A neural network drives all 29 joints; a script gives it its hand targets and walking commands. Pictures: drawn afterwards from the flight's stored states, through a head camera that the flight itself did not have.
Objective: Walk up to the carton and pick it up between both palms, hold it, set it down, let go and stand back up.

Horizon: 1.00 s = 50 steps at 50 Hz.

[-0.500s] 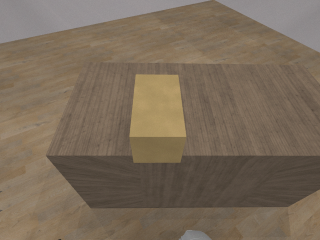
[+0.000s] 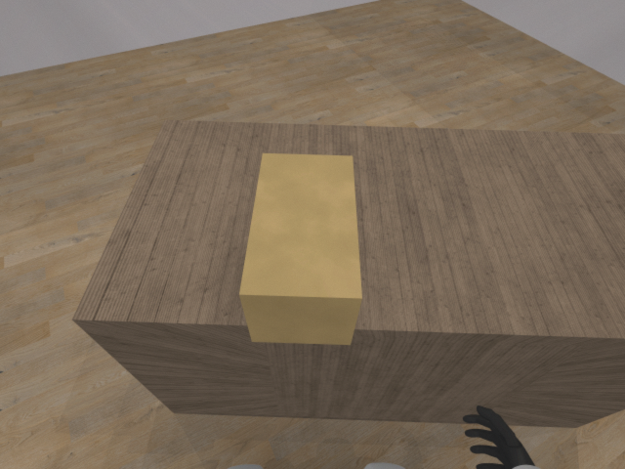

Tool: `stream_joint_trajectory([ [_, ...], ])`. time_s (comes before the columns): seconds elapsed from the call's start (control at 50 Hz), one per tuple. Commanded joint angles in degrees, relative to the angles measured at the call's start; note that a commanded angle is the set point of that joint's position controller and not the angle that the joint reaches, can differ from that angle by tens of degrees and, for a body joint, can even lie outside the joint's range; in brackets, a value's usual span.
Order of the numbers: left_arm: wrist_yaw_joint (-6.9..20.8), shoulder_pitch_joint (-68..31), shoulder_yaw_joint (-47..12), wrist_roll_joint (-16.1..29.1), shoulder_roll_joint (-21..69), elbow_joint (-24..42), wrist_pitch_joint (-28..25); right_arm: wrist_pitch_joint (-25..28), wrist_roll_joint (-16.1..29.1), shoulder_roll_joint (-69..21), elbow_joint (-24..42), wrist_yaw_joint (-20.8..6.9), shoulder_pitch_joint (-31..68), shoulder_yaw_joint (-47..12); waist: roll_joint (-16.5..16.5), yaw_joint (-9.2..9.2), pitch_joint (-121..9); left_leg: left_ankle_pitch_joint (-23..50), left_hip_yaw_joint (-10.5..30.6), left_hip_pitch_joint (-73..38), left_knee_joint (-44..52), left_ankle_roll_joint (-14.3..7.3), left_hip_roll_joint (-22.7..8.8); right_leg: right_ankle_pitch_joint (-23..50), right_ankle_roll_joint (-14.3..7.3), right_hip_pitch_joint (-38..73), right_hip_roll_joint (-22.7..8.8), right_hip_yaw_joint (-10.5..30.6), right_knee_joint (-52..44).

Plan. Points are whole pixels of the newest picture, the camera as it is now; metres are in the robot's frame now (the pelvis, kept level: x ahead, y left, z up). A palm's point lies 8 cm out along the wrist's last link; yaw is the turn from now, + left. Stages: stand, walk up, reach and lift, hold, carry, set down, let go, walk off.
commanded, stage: walk up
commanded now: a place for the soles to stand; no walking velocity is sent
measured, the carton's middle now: (304, 244) +0.46 +0.02 -0.04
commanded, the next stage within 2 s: reach and lift in 1.16 s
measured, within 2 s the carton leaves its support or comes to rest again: neither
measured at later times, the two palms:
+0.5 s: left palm out of the picture +0.10 +0.29 -0.08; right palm out of the picture +0.11 -0.25 -0.09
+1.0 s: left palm out of the picture +0.13 +0.27 -0.08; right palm out of the picture +0.10 -0.26 -0.08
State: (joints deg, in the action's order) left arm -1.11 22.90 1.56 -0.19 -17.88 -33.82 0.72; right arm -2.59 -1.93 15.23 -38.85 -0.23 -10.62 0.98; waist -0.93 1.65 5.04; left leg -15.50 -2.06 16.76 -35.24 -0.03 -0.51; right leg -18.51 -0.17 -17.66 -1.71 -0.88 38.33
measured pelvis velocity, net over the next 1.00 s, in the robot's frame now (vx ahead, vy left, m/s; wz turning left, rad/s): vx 0.00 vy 0.01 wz -0.08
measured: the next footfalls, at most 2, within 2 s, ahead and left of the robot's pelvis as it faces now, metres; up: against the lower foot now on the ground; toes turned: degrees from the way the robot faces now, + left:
none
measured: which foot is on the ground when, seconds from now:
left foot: down 0.00-1.00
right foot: down 0.00-1.00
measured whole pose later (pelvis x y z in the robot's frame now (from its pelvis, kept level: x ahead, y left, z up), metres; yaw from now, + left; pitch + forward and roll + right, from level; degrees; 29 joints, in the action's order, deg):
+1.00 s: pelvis +0.00 +0.01 +0.01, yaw -5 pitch -1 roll +0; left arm 0.3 16.7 1.3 -0.3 -17.4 -34.9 -0.3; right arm -1.6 0.1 17.2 -38.2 -1.2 -11.8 0.3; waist -0.7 -0.1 2.3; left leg -15.9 -6.5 16.2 -33.4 -1.0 -2.2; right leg -14.5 1.1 -17.8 0.1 3.6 33.6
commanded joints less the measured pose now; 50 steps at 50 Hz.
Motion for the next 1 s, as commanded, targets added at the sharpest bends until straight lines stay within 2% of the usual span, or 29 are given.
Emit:
stream_joint_trajectory([
  [0.0,-0.5,4.0,1.4,0.1,-4.0,4.3,-0.3,1.0,2.8,9.8,3.6,-0.3,3.2,2.0,7.9,-0.09,-5.7,6.1,11.7,4.0,11.8,-9.8,-11.9,-1.3,-0.7,6.1,0.0,2.2,-3.2],
  [0.04,-0.2,1.5,1.9,-0.2,-5.9,4.5,-0.9,0.9,2.6,9.1,3.8,-0.5,3.5,1.4,6.5,-0.58,-2.9,4.0,9.2,4.4,11.2,-6.1,-8.5,5.0,-0.9,4.4,-1.4,3.3,-6.5],
  [0.1,0.1,1.0,2.2,-0.3,-6.7,4.3,-1.7,0.7,2.2,9.4,3.4,-0.8,2.3,1.6,4.9,-1.24,-3.2,1.3,8.3,0.9,10.2,-4.6,-6.8,4.4,-1.7,0.8,-2.9,5.5,-9.2],
  [0.2,0.4,-0.9,2.3,-0.3,-6.4,4.3,-2.1,1.3,1.9,9.4,3.7,-1.3,2.5,1.6,2.2,-1.61,-4.5,-0.8,8.0,-0.2,10.3,-4.3,-6.4,3.4,-1.9,0.6,-3.1,6.2,-10.7],
  [0.3,0.6,-1.9,2.4,-0.3,-6.5,4.3,-2.3,1.7,1.8,9.5,3.8,-1.5,2.1,1.6,1.2,-1.72,-4.3,-1.9,7.3,-0.4,10.5,-4.0,-6.1,3.2,-2.0,0.2,-3.4,6.9,-11.4],
  [0.6,0.6,-2.8,2.3,-0.3,-7.0,3.7,-2.3,1.9,1.7,9.6,3.6,-1.4,-0.6,1.6,1.0,-1.95,-5.2,0.8,5.4,-2.3,9.5,-3.5,-6.1,5.9,-2.1,-0.2,-3.6,8.5,-11.2],
  [0.66,0.5,-3.2,2.3,-0.3,-7.1,3.6,-2.3,1.9,1.7,9.5,3.8,-1.4,-0.9,1.5,0.6,-2.03,-5.3,2.1,5.0,-2.7,9.1,-3.4,-6.1,7.2,-2.1,-0.3,-3.7,8.9,-11.0],
  [0.68,0.7,-4.4,2.1,0.0,-7.3,3.8,-2.2,2.1,2.1,9.6,4.0,-1.1,-0.4,1.4,0.1,-1.9,-4.9,4.0,5.4,-2.3,9.3,-3.3,-6.6,9.8,-1.8,-0.6,-3.1,8.6,-9.9],
  [0.72,0.9,-4.0,1.9,0.0,-6.8,3.6,-2.1,2.3,2.2,10.2,4.2,-0.8,-0.3,1.5,0.9,-1.5,-5.9,4.6,5.3,-2.0,9.4,-3.5,-7.1,11.1,-1.6,0.8,-2.7,8.4,-9.2],
  [0.84,1.0,-5.1,1.9,-0.1,-7.0,3.4,-1.9,2.0,2.2,10.0,4.7,-0.7,-0.3,1.5,1.6,-1.76,-6.3,1.8,4.2,-2.4,9.2,-3.4,-7.1,9.4,-1.7,0.0,-2.5,9.2,-9.4],
  [0.98,1.3,-6.4,2.1,-0.1,-7.4,3.4,-2.0,2.1,2.0,9.8,5.1,-0.7,-0.8,1.5,0.1,-2.09,-4.9,-1.7,3.2,-2.9,8.9,-3.0,-6.9,6.2,-1.9,-2.9,-2.5,11.3,-11.3],
])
